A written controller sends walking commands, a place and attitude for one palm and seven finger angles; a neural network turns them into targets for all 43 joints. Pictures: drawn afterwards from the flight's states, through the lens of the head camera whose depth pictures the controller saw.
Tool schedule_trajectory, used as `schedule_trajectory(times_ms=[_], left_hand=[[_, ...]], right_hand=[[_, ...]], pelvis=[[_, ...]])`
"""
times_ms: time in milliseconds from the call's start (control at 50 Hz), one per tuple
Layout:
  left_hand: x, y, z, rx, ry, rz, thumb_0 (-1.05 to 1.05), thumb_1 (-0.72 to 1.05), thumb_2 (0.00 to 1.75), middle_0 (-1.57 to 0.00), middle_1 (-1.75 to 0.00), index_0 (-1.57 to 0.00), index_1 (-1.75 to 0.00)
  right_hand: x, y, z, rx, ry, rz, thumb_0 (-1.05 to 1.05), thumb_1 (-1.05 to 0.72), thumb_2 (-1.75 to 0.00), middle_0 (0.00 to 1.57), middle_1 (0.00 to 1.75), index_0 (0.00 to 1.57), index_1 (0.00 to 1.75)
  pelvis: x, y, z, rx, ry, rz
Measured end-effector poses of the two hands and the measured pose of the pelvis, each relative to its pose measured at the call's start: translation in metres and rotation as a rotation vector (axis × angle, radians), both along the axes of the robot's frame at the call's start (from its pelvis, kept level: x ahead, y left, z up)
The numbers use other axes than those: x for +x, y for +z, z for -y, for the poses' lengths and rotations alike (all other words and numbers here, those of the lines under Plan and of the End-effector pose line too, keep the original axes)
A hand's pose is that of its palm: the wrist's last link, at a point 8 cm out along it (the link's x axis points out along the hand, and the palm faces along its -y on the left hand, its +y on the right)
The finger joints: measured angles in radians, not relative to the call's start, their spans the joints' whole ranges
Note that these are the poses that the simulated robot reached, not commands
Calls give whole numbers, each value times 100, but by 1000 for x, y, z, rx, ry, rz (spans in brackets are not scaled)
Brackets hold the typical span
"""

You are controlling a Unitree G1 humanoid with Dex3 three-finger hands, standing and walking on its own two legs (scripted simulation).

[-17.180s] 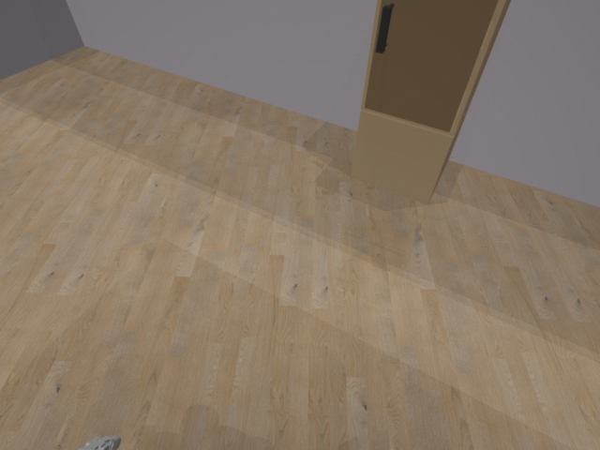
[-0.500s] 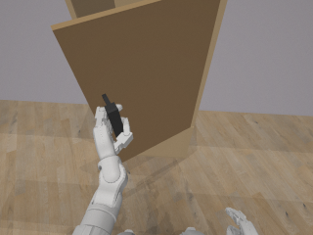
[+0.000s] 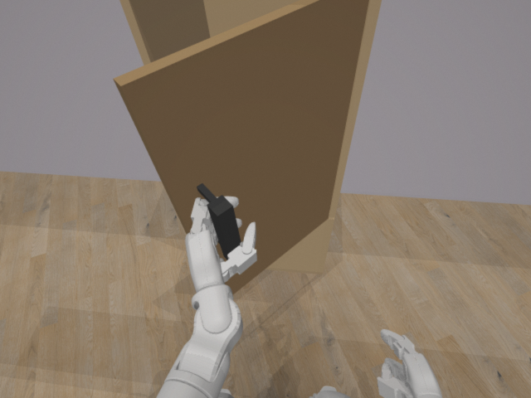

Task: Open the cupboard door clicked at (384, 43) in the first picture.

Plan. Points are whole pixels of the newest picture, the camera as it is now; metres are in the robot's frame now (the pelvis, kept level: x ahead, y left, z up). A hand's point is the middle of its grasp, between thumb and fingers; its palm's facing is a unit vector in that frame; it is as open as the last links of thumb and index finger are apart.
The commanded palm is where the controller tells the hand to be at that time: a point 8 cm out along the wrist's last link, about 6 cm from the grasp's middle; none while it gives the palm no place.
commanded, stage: open thumb and fingers to let go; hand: left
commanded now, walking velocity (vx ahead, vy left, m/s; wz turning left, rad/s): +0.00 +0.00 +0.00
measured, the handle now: (219, 225) +0.37 +0.09 +0.05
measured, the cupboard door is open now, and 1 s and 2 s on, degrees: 47 50 50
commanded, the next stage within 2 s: slide the hand sideways off the handle in 0.58 s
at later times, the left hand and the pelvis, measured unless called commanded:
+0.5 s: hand (244, 246) +0.33 +0.05 +0.06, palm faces +0.28 -0.96 -0.03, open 14.8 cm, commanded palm +0.28 +0.10 +0.05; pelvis -0.01 +0.01 +0.00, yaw -1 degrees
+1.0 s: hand (239, 272) +0.28 +0.05 +0.06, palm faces -0.19 -0.98 +0.02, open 16.2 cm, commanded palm +0.26 +0.11 +0.05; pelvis -0.02 +0.03 +0.00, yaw -1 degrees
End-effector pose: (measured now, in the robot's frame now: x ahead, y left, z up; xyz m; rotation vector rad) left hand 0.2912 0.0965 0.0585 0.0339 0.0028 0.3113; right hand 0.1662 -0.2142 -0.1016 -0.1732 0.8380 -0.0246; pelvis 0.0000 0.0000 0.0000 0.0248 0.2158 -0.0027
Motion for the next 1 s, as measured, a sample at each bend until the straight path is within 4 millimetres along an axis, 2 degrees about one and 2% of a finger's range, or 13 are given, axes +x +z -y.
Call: schedule_trajectory(times_ms=[260, 380, 520, 700, 740, 860, 1000], left_hand=[[-2, -1, -1, -8, -1, 10, 0, -23, 42, -32, -122, -31, -121], [-1, -2, -1, -8, -10, 13, -1, -41, 34, -28, -109, -28, -108], [-1, -2, 1, -5, -30, 11, -1, -48, 31, -25, -82, -24, -81], [-3, -2, -2, -7, -48, 6, -2, -50, 30, -37, -59, -33, -64], [-5, -3, -4, 17, -114, 17, -2, -50, 30, -37, -55, -31, -60], [-13, -3, -15, 71, -514, 26, -2, -50, 30, -26, -41, -19, -44], [-17, -5, -14, -56, -498, -1, -2, -50, 30, -18, -33, -17, -34]], right_hand=[[-27, -7, 4, -16, -24, -45, 1, -91, -89, 20, 30, 20, 30], [-35, -8, 3, -28, -37, -62, 1, -91, -89, 20, 30, 20, 30], [-37, -8, -3, -22, -37, -59, 1, -91, -89, 20, 30, 20, 30], [-28, -6, -14, -9, -17, -30, 1, -91, -89, 20, 30, 20, 30], [-27, -5, -15, -10, -8, -25, 1, -91, -89, 20, 30, 20, 30], [-30, -2, -13, -13, -29, 10, 1, -91, -89, 20, 30, 20, 30], [-35, 8, -13, -13, -51, 40, 1, -91, -89, 20, 30, 20, 30]], pelvis=[[-8, -1, -4, -1, -5, 3], [-10, -2, -8, -4, -8, 0], [-11, -3, -13, -7, -12, 1], [-13, -3, -17, -12, -11, 6], [-14, -4, -18, -9, -9, 7], [-17, -5, -22, -14, 0, 27], [-16, -2, -30, -9, -14, 30]])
